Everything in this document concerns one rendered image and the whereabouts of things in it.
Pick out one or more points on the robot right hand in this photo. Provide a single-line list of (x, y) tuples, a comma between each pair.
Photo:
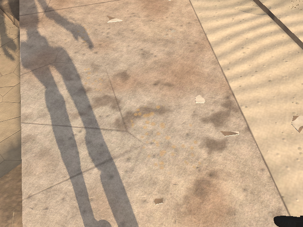
[(288, 221)]

